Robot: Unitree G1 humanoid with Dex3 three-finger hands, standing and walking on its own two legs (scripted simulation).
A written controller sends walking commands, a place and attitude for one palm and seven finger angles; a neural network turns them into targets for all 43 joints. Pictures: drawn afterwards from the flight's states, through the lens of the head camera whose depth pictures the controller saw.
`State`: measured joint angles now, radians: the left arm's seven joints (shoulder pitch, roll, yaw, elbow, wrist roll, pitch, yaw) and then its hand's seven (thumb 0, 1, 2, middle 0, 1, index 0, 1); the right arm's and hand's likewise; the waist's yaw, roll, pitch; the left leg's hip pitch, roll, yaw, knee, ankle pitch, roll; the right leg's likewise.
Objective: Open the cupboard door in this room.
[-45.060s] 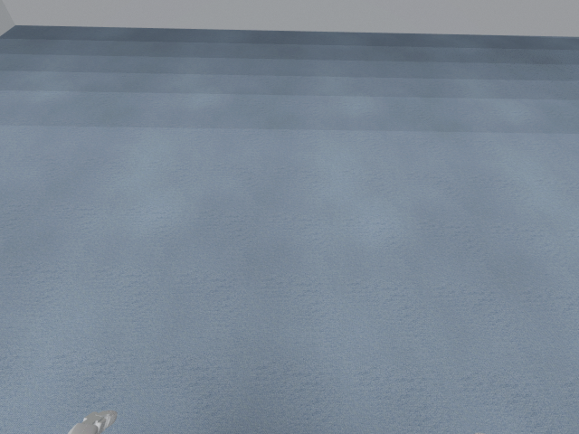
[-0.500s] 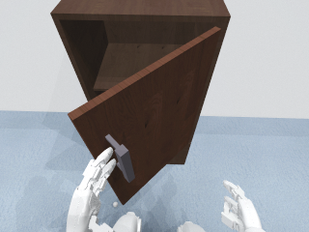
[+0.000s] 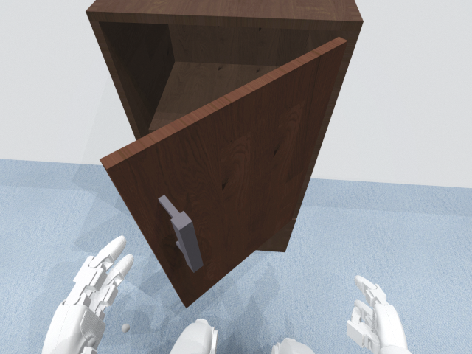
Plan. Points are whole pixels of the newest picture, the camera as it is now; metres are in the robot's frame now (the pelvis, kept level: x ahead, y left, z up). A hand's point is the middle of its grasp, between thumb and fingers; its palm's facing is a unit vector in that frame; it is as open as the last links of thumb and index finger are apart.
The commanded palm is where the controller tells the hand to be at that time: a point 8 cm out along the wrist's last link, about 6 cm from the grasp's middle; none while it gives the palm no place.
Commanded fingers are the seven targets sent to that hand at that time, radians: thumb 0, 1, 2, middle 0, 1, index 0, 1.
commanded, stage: draw the hand back to the body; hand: left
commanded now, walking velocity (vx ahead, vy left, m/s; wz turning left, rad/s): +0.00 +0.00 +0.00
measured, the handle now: (181, 236) +0.28 +0.11 +0.07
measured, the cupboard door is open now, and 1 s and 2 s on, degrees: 45 45 45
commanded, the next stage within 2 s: step back with the hand held close in 1.62 s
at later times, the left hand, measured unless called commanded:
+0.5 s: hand (80, 305) +0.16 +0.19 +0.14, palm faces -0.03 -1.00 -0.07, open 16.3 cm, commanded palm +0.13 +0.25 +0.16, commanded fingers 0.00 -0.36 0.36 -0.16 -0.30 -0.16 -0.30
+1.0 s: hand out of the picture +0.21 +0.26 +0.22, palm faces +0.34 -0.84 -0.41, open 12.0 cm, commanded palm +0.16 +0.31 +0.24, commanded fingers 0.00 0.51 0.74 -0.19 -0.30 -0.19 -0.30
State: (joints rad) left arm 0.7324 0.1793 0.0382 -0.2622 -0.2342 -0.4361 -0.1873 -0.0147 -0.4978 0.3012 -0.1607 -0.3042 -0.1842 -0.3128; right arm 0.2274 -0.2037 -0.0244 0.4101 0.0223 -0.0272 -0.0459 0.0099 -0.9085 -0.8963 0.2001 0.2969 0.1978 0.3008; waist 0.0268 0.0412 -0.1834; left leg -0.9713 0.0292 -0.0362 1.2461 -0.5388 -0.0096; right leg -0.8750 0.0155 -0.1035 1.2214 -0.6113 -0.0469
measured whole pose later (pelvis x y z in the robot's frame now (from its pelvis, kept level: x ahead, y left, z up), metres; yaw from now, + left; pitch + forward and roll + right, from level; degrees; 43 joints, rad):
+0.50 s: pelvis +0.00 +0.03 +0.04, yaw +0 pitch +9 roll -3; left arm 0.72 0.26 0.07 -0.44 -0.25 -0.24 -0.18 -0.01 -0.49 0.30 -0.15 -0.30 -0.15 -0.30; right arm 0.30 -0.21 0.02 0.37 0.06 -0.06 -0.07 0.01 -0.91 -0.90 0.20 0.30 0.20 0.30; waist 0.02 0.06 -0.17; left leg -0.76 0.02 -0.02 1.08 -0.48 0.03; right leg -0.65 0.01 -0.09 1.01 -0.52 -0.01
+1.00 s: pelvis +0.04 +0.03 +0.09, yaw -1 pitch +1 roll -1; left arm 0.63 0.35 0.21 -0.52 -0.05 0.01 0.15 0.00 0.18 0.59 -0.18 -0.30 -0.18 -0.30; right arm 0.28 -0.22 0.06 0.50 0.03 -0.09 -0.11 0.01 -0.91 -0.90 0.20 0.30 0.20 0.30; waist 0.06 0.06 -0.09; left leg -0.35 -0.01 0.03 0.70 -0.37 0.04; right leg -0.26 -0.01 -0.04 0.64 -0.40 0.01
